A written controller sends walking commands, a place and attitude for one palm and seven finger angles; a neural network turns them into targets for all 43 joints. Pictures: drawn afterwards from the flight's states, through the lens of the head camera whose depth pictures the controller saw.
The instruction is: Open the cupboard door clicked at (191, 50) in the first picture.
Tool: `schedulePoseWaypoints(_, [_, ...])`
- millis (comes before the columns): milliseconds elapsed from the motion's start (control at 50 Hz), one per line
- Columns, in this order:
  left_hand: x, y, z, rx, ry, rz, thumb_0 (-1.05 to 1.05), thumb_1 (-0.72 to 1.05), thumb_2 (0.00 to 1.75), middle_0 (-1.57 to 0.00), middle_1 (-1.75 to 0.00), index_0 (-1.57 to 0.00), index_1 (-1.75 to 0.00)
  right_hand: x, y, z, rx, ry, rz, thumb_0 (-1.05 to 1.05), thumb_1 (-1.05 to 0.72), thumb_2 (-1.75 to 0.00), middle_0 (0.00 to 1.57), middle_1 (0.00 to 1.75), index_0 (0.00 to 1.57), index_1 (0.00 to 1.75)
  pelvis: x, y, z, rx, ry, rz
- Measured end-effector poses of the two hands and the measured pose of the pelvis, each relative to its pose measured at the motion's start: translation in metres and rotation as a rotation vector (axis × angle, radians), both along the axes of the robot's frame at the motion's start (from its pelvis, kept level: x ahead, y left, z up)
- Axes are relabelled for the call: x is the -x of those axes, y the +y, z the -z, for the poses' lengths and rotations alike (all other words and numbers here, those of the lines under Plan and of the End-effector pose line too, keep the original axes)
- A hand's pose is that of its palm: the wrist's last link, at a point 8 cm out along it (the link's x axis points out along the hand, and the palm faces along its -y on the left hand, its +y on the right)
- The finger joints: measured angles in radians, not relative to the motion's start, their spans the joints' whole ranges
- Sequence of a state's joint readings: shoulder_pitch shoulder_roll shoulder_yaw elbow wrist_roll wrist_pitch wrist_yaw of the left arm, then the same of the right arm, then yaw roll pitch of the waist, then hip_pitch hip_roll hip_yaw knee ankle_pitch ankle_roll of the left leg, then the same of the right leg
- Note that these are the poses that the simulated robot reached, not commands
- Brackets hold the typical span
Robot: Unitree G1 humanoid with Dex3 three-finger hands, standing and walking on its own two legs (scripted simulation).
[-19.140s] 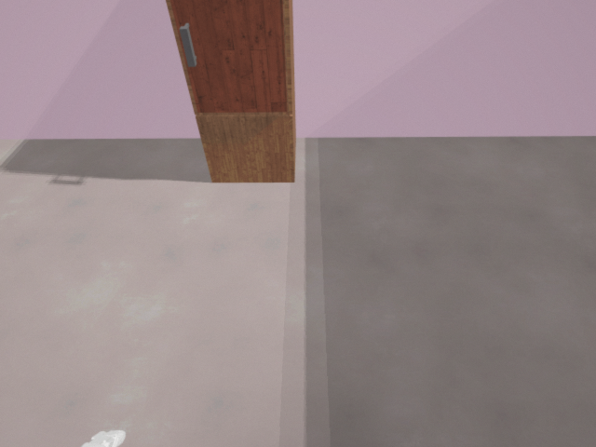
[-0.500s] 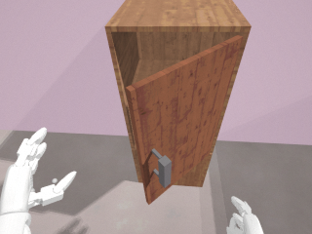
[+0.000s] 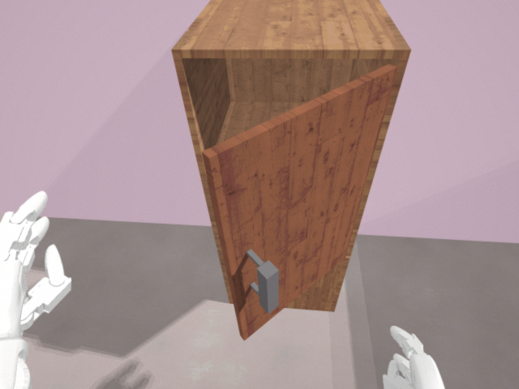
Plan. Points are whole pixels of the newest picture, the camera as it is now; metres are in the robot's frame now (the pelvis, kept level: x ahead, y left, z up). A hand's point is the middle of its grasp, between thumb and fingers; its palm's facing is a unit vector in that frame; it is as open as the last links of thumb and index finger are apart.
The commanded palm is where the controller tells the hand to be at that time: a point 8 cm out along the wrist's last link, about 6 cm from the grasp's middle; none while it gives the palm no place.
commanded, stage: draw the hand back to the body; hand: left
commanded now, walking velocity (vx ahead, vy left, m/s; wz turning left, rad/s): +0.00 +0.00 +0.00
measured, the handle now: (260, 280) +0.33 +0.05 -0.06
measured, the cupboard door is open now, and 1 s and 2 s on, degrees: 44 44 44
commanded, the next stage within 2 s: step back with the hand held close in 0.06 s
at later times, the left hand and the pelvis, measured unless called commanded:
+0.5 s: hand (62, 286) +0.18 +0.26 +0.15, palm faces +0.33 -0.79 -0.52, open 7.4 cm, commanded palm +0.12 +0.31 +0.17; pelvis -0.03 +0.01 +0.00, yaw -2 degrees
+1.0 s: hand out of the picture +0.07 +0.30 +0.15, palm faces +0.49 -0.74 -0.47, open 7.4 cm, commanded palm +0.00 +0.33 +0.17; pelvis -0.12 +0.03 -0.02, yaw +2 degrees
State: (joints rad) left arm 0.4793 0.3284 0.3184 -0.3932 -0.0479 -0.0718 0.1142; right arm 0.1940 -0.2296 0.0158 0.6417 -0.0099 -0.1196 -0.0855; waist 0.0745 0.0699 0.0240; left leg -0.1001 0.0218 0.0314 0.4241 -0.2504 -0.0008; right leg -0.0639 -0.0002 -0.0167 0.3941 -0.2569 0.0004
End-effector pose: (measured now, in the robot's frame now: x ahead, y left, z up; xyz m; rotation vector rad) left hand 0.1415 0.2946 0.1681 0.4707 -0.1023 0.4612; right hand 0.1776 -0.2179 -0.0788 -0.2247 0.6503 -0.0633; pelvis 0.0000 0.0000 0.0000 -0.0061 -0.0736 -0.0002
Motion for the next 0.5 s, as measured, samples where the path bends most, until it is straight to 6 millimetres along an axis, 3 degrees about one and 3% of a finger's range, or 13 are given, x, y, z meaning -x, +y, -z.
schedulePoseWaypoints(300, [-0.003,0.003,-0.01,-0.065,-0.023,0.012,0.01,0.89,0.9,-0.21,-0.3,-0.21,-0.3,0.009,-0.012,0.0,0.003,0.024,0.034,0.01,-0.91,-0.89,0.2,0.3,0.2,0.3,0.008,-0.004,-0.001,0.012,0.032,0.007])
schedulePoseWaypoints(500, [-0.001,0.006,-0.002,-0.108,0.057,0.116,0.01,0.89,0.9,-0.21,-0.3,-0.21,-0.3,0.038,-0.022,-0.006,0.039,0.062,0.143,0.01,-0.91,-0.89,0.2,0.3,0.2,0.3,0.029,0.011,-0.001,0.006,0.071,0.033])
